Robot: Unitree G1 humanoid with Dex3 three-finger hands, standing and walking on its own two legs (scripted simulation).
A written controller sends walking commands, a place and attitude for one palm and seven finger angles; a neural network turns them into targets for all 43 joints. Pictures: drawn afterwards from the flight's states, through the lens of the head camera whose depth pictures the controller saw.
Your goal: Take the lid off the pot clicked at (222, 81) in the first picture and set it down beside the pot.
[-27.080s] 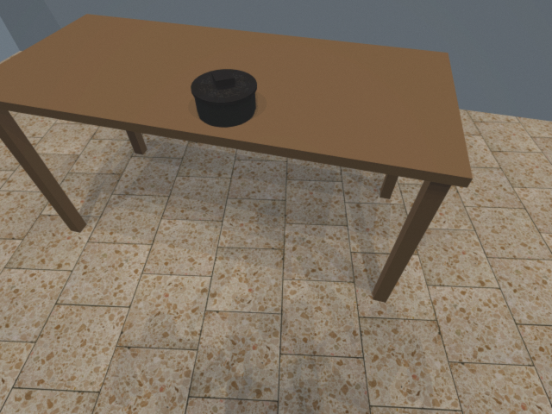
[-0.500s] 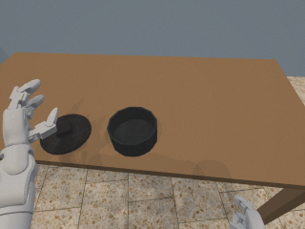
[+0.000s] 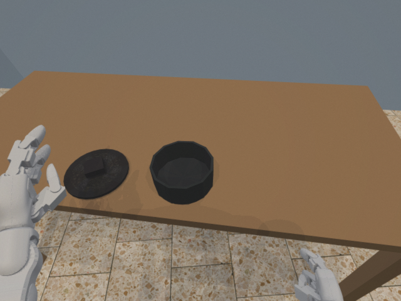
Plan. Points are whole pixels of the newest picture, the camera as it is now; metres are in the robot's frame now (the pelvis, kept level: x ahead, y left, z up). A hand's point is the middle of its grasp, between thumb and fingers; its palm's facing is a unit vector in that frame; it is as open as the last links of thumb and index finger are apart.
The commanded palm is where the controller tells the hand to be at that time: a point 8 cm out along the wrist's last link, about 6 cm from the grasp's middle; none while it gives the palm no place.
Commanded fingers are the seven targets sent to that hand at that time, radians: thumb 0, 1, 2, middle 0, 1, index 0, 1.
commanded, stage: draw the hand back to the body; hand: left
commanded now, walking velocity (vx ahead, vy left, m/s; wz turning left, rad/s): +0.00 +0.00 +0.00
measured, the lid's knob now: (94, 166) +0.44 +0.35 -0.03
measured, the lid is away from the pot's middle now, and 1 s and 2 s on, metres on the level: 0.25 0.25 0.25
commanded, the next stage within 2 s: step back with the hand held close in 0.54 s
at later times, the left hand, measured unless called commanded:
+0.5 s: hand (33, 231) +0.17 +0.27 +0.15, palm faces +0.41 -0.84 -0.36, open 7.4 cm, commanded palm +0.12 +0.30 +0.17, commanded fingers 0.00 0.90 0.90 -0.20 -0.30 -0.20 -0.30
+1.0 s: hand (34, 241) +0.16 +0.27 +0.13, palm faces +0.20 -0.86 -0.47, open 7.4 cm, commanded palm +0.10 +0.32 +0.17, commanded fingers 0.00 0.90 0.90 -0.20 -0.30 -0.20 -0.30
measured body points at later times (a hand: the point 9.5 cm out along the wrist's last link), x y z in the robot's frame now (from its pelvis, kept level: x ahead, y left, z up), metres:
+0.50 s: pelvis -0.01 +0.02 +0.00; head -0.03 +0.01 +0.45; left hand +0.14 +0.31 +0.17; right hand +0.20 -0.18 -0.08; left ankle +0.00 +0.14 -0.74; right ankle -0.03 -0.11 -0.74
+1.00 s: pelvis -0.03 +0.04 -0.01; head +0.02 +0.07 +0.43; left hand +0.15 +0.32 +0.15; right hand +0.15 -0.20 -0.08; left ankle +0.00 +0.14 -0.74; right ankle -0.03 -0.11 -0.74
